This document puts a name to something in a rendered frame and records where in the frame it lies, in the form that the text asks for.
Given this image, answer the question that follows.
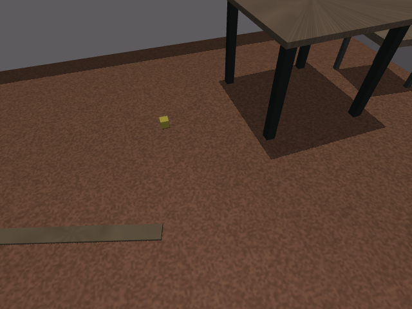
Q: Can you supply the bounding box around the table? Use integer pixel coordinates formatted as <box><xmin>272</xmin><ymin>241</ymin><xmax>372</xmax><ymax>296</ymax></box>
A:
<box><xmin>225</xmin><ymin>0</ymin><xmax>412</xmax><ymax>140</ymax></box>

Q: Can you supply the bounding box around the cube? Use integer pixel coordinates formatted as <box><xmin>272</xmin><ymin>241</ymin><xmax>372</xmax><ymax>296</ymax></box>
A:
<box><xmin>159</xmin><ymin>116</ymin><xmax>170</xmax><ymax>129</ymax></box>

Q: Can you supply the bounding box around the chair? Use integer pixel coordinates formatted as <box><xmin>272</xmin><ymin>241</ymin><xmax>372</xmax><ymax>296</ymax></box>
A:
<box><xmin>333</xmin><ymin>25</ymin><xmax>412</xmax><ymax>88</ymax></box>

